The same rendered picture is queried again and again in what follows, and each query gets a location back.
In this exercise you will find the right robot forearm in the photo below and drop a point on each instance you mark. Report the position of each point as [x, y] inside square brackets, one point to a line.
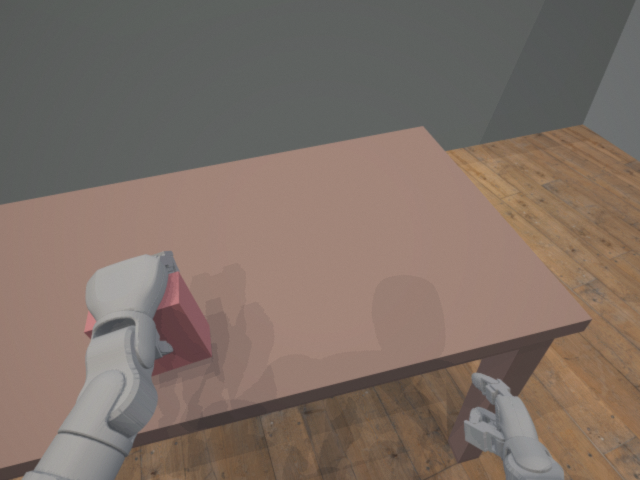
[525, 458]

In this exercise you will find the left robot hand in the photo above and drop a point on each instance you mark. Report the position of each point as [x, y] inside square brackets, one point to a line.
[136, 284]

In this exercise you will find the left robot forearm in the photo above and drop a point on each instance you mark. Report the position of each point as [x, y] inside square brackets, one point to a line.
[117, 400]

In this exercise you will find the right robot hand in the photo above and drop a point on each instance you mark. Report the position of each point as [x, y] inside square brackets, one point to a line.
[488, 431]

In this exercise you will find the table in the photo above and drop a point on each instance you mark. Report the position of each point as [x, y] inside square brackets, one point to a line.
[321, 271]

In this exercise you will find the sponge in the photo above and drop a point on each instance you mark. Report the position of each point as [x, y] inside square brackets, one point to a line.
[180, 322]

